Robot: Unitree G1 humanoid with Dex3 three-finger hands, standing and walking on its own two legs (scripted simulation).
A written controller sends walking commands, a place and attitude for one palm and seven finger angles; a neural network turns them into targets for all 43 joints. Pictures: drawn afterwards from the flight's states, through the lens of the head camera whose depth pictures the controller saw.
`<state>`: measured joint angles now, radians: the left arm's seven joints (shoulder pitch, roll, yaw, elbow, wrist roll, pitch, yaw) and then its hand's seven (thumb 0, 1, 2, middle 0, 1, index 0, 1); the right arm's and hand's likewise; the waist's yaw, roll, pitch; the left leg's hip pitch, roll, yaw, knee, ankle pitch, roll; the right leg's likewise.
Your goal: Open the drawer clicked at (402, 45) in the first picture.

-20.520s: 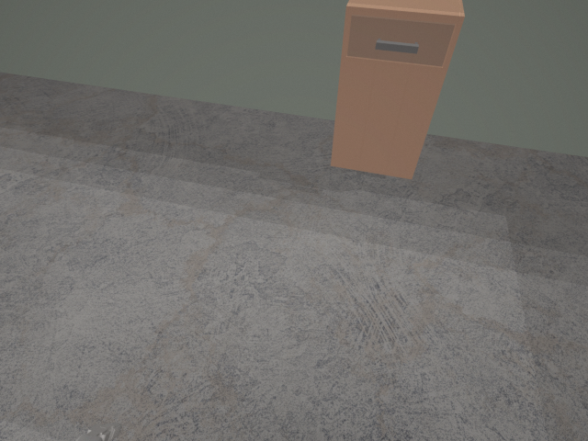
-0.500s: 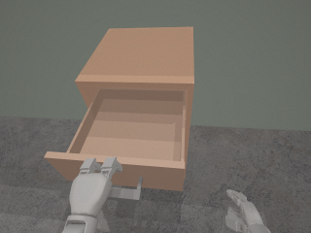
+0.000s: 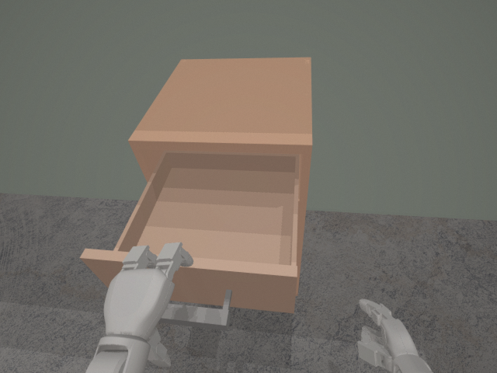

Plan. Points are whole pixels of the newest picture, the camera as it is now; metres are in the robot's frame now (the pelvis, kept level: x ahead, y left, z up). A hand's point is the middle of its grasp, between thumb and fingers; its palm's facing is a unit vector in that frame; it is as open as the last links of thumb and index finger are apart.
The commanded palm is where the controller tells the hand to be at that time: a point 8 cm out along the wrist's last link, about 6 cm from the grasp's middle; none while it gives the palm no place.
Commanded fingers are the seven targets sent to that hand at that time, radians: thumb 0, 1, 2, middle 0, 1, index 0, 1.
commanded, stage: lift the hand off the handle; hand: left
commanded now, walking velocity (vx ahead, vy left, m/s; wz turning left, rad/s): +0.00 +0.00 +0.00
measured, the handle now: (187, 303) +0.25 +0.16 -0.06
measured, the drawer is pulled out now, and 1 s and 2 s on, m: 0.30 0.30 0.30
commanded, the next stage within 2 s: draw the hand back to the body in 0.64 s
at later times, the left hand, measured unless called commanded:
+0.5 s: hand (155, 296) +0.21 +0.16 +0.08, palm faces +0.10 -0.21 -0.97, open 13.9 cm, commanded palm +0.18 +0.16 +0.14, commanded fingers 0.00 -0.50 0.30 -0.30 -1.20 -0.30 -1.20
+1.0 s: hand (129, 293) +0.20 +0.19 +0.09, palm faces +0.10 -0.18 -0.98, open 13.9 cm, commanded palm +0.17 +0.19 +0.16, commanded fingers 0.00 -0.50 0.30 -0.30 -1.20 -0.30 -1.20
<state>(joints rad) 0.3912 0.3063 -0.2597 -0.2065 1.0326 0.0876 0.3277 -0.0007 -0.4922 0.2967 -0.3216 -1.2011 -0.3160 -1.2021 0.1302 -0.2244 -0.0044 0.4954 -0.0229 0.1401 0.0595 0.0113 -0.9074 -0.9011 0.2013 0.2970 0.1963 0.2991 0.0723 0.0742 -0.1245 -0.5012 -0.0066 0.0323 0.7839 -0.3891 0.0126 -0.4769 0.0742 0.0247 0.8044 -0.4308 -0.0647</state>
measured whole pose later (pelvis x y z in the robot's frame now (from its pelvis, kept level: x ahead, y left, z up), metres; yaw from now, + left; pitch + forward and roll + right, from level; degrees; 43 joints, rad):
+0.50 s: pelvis +0.00 +0.01 +0.01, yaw -1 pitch +4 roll +1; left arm 0.43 0.33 -0.27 -0.36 1.01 0.12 0.25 0.00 -0.49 0.30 -0.32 -1.20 -0.31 -1.20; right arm 0.13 -0.22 0.01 0.49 -0.01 0.14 0.09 0.01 -0.91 -0.90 0.20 0.30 0.20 0.30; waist 0.09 0.09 -0.11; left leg -0.43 -0.01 0.05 0.73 -0.37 0.02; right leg -0.41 0.07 0.04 0.75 -0.41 -0.06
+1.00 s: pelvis +0.00 +0.01 +0.01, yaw -1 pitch +3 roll +0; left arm 0.47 0.39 -0.17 -0.42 0.97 0.10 0.20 0.00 -0.49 0.30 -0.32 -1.20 -0.32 -1.20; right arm 0.13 -0.23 0.01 0.49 0.00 0.14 0.07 0.01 -0.91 -0.90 0.20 0.30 0.20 0.30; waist 0.10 0.09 -0.10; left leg -0.39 0.00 0.04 0.69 -0.36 0.02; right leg -0.36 0.08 0.04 0.70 -0.39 -0.06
